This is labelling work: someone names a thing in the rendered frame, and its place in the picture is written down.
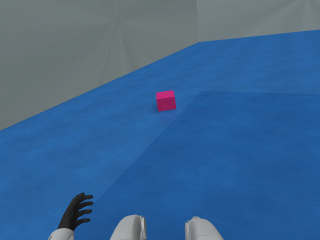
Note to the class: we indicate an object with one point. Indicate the right robot thigh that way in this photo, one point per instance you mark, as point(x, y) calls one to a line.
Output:
point(201, 229)

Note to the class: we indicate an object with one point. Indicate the robot thigh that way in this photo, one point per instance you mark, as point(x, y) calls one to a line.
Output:
point(201, 229)
point(132, 227)

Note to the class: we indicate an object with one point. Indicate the left robot hand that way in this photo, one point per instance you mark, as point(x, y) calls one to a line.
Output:
point(72, 213)

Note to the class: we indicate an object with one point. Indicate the left robot forearm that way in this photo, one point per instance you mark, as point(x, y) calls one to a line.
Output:
point(62, 234)

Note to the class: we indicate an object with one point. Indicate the left robot thigh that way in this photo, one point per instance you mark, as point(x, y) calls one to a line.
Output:
point(132, 227)

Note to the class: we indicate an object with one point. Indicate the carton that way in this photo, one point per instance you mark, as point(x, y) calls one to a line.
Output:
point(165, 100)

